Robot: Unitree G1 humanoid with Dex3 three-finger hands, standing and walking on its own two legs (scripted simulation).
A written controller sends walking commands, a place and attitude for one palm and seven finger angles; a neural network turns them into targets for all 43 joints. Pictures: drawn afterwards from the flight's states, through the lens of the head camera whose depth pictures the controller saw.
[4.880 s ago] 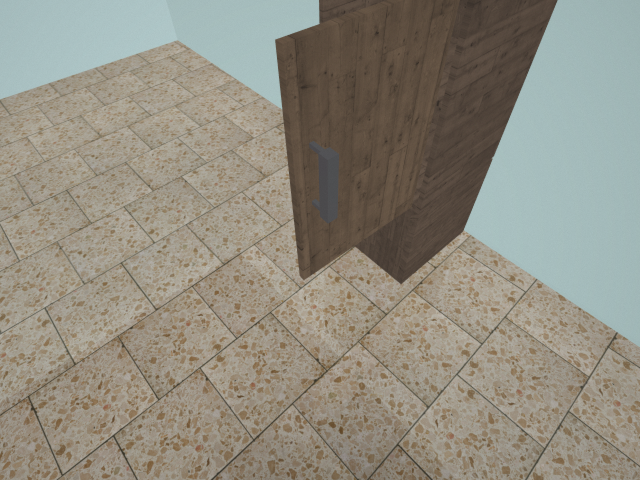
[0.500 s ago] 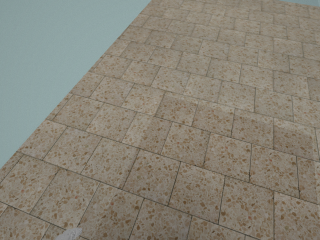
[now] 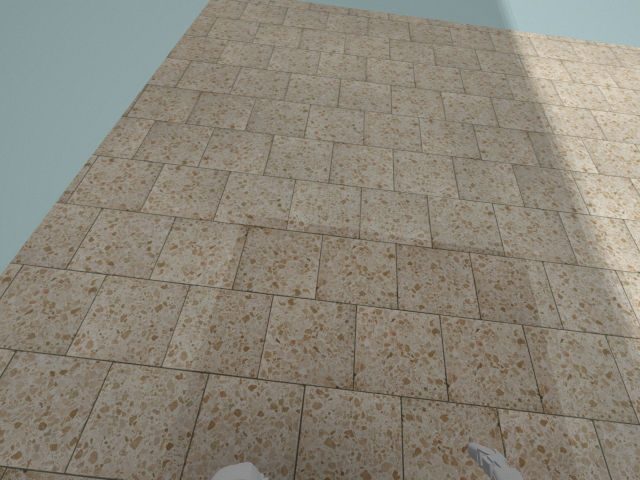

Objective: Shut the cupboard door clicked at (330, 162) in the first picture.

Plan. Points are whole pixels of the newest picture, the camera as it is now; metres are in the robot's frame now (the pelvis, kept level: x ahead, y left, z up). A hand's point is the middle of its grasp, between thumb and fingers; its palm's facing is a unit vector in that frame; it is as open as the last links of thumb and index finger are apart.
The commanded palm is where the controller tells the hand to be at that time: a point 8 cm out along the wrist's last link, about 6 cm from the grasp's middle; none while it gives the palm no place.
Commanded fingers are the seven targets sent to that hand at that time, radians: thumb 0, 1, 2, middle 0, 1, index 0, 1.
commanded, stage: walk around to get in front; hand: left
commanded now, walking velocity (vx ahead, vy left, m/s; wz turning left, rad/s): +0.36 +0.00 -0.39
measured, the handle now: out of the picture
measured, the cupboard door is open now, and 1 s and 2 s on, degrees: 88 88 88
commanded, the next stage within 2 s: walk to a spot facing it in 0.36 s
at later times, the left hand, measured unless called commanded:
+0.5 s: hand (281, 335) +0.35 +0.08 -0.14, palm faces -0.19 -0.96 -0.21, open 7.3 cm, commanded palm none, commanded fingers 0.00 0.90 0.90 -0.20 -0.30 -0.20 -0.30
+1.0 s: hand (260, 296) +0.43 +0.13 -0.17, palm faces +0.09 -0.98 -0.17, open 7.3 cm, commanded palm none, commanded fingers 0.00 0.90 0.90 -0.20 -0.30 -0.20 -0.30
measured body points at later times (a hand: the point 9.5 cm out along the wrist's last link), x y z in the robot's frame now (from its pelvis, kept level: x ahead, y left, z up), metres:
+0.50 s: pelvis +0.21 -0.08 +0.02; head +0.25 -0.10 +0.46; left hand +0.36 +0.14 -0.12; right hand +0.15 -0.31 -0.14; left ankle +0.19 +0.08 -0.64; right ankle +0.21 -0.16 -0.72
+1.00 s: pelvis +0.36 -0.06 +0.01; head +0.41 -0.03 +0.46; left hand +0.42 +0.19 -0.15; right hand +0.44 -0.30 -0.12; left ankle +0.42 -0.01 -0.72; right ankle +0.34 -0.25 -0.63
